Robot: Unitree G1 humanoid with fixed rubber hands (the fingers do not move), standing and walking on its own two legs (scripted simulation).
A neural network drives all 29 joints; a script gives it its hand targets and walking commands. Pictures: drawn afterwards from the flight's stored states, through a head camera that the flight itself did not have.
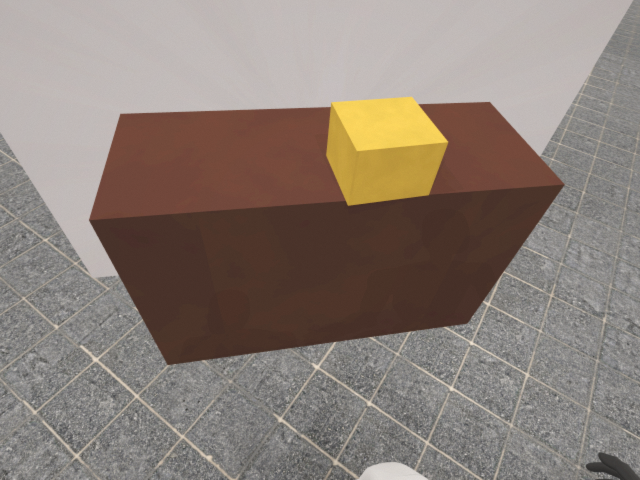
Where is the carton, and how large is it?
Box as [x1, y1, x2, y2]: [326, 97, 447, 205]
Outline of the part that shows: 412,97 331,102 326,155 348,205 428,194 447,144 447,141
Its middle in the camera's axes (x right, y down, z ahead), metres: +0.13 -0.20 +0.86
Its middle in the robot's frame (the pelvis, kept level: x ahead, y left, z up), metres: +0.76 -0.15 -0.02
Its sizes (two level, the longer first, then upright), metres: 0.193 0.182 0.141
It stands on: a pedestal, 0.67 m high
